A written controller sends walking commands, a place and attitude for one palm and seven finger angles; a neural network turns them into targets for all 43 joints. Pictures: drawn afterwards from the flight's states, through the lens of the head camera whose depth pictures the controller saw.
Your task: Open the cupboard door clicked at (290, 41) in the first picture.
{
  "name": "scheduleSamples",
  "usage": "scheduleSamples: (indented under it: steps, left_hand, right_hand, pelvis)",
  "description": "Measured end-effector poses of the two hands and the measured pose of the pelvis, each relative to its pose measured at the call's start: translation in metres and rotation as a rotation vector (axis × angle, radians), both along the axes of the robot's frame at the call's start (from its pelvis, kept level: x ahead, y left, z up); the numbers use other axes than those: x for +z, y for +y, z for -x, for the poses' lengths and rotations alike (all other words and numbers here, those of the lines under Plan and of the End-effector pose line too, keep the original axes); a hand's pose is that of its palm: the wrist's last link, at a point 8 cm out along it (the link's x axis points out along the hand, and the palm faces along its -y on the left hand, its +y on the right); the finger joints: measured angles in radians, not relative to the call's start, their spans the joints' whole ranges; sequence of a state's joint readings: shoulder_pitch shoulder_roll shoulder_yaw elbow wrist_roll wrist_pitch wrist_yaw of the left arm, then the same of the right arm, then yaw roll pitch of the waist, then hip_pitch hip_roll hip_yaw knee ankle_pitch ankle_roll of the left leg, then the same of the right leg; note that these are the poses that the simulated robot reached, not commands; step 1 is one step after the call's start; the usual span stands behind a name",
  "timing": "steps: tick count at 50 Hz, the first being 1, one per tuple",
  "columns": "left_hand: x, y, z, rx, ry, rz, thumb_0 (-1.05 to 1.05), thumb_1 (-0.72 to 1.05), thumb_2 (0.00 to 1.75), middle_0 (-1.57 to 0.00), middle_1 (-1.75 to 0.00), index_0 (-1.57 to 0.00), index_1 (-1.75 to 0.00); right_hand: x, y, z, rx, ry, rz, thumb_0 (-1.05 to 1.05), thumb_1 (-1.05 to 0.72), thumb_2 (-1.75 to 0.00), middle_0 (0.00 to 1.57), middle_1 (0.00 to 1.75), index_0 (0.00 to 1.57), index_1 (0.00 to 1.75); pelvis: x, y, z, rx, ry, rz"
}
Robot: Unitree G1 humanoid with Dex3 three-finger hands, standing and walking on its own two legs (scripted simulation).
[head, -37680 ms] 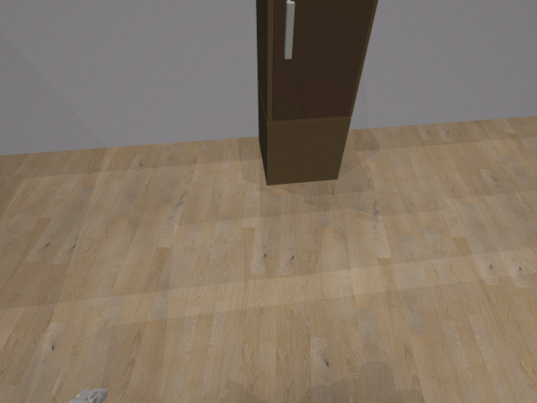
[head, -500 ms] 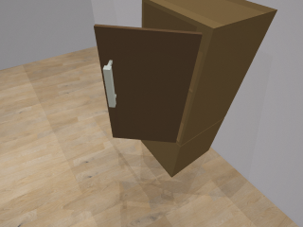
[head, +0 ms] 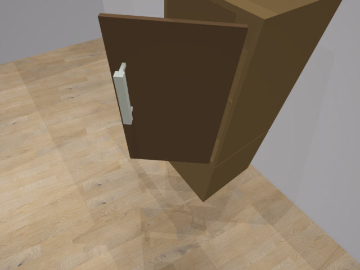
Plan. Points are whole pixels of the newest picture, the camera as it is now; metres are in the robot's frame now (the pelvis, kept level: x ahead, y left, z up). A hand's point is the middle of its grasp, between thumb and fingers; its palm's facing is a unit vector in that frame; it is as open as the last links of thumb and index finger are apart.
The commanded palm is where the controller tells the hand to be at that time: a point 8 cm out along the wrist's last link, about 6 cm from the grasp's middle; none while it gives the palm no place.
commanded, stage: come to a stop and stand still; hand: left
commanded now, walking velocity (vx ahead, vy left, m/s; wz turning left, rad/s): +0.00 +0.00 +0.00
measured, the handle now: (125, 95) +0.55 +0.20 +0.05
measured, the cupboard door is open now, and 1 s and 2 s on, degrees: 50 50 50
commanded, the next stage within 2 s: look again from close up in 0.68 s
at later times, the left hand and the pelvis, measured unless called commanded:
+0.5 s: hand out of the picture +0.05 +0.20 -0.14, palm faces +0.00 -0.95 -0.32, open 7.4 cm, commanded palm none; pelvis -0.05 -0.03 +0.00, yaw +1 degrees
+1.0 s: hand out of the picture -0.04 +0.16 -0.17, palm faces +0.01 -0.97 -0.22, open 7.4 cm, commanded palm none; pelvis -0.05 -0.03 +0.01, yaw +1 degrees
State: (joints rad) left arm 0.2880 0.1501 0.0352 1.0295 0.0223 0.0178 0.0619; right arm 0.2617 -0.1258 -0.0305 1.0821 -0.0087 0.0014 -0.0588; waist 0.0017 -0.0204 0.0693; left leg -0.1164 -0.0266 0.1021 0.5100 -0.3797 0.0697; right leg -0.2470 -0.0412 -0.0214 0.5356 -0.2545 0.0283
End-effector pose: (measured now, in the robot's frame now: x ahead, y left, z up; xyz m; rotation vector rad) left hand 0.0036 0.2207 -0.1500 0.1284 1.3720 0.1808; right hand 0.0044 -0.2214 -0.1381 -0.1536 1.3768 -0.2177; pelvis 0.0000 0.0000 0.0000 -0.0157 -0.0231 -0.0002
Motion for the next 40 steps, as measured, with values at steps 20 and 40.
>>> scheduleSamples:
  steps: [20,40]
  left_hand:
    - [0.038,0.025,-0.047,-0.124,-0.281,-0.121,0.01,0.90,0.90,-0.20,-0.30,-0.20,-0.29]
    - [0.028,0.007,0.021,-0.077,-0.098,-0.091,0.01,0.90,0.90,-0.20,-0.30,-0.20,-0.29]
  right_hand:
    - [0.023,-0.077,-0.039,0.107,-0.273,0.082,0.00,-0.91,-0.90,0.20,0.30,0.20,0.30]
    - [0.015,-0.084,0.027,0.106,-0.056,0.041,0.00,-0.91,-0.90,0.20,0.30,0.20,0.30]
  pelvis:
    - [0.000,-0.023,0.038,0.010,-0.029,-0.018]
    - [0.009,-0.037,0.050,0.026,-0.020,-0.021]
